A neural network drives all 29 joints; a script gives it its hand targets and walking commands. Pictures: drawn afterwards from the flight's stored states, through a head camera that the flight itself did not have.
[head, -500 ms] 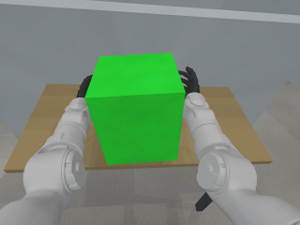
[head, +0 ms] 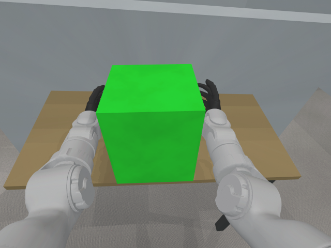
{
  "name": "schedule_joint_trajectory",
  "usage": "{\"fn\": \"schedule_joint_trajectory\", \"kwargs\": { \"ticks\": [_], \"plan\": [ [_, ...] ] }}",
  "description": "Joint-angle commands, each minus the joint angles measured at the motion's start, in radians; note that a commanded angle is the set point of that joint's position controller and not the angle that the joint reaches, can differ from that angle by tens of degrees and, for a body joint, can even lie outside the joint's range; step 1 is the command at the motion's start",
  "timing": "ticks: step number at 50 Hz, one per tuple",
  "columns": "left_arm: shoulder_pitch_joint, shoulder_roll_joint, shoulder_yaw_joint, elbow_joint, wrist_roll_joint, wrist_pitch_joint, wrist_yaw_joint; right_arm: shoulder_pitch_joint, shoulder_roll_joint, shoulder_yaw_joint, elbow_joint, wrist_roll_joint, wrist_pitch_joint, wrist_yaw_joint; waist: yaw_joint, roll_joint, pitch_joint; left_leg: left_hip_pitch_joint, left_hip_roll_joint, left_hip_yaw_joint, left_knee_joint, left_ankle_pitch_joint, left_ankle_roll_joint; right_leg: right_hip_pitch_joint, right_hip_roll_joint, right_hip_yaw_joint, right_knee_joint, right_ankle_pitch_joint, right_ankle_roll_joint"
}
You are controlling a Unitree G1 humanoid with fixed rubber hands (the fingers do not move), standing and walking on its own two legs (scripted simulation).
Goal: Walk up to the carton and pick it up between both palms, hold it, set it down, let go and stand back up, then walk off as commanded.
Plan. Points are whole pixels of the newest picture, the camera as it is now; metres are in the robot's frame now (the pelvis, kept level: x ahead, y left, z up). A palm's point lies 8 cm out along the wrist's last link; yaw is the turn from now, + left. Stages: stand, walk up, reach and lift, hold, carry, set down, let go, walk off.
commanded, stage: set down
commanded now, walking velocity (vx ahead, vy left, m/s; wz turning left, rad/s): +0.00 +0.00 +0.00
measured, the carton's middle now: (153, 124) +0.42 -0.02 +0.08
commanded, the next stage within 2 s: none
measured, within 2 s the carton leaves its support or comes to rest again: rests again in 1.24 s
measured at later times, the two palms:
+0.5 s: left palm (94, 114) +0.44 +0.13 +0.10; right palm (213, 114) +0.40 -0.17 +0.12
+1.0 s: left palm (95, 114) +0.45 +0.13 +0.10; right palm (213, 116) +0.39 -0.17 +0.12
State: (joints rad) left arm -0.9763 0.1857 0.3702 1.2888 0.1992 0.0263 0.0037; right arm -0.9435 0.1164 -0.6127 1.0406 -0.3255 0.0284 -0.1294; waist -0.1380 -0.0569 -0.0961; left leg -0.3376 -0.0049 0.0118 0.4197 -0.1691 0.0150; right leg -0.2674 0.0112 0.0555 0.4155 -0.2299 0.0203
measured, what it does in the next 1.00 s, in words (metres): stands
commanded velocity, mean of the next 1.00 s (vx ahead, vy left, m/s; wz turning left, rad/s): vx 0.00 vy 0.00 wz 0.00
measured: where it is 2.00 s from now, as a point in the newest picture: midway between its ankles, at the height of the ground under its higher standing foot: outside the picture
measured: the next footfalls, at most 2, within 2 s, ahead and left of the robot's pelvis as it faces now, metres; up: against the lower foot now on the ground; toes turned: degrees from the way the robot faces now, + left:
none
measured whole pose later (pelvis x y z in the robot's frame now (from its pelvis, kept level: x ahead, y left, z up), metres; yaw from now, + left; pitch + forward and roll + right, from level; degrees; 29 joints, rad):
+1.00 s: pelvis +0.00 +0.00 +0.00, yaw +0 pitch +5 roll +0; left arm -0.98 0.19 0.48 1.29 0.29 -0.05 -0.08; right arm -0.91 0.17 -0.73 0.96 -0.43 0.00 -0.08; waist -0.14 -0.06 -0.07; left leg -0.34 0.00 0.01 0.42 -0.17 0.02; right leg -0.27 0.01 0.05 0.42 -0.23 0.02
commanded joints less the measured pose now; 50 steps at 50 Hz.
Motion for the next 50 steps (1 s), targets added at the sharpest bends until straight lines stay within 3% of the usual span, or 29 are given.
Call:
{"fn": "schedule_joint_trajectory", "kwargs": {
  "ticks": [1,39,50],
  "plan": [
    [-0.837,-0.480,-0.080,-0.151,0.014,-0.142,-0.218,-0.618,0.578,0.185,-0.218,-0.117,-0.061,0.163,-0.028,0.102,-0.644,0.203,0.008,0.061,-0.102,0.139,-0.006,0.300,-0.044,-0.088,0.010,0.626,0.077],
    [-0.730,-0.438,0.039,-0.121,0.134,-0.127,-0.214,-0.511,0.551,0.086,-0.245,-0.227,-0.060,0.179,-0.003,0.087,-0.441,0.240,0.009,0.066,-0.114,0.088,0.012,0.149,-0.034,-0.123,-0.051,0.389,0.079],
    [-0.702,-0.359,0.055,-0.123,0.134,-0.130,-0.195,-0.485,0.472,0.076,-0.244,-0.213,-0.060,0.168,0.007,0.096,-0.441,0.249,0.008,0.066,-0.102,0.099,0.007,0.118,-0.028,-0.122,-0.051,0.365,0.077]
  ]
}}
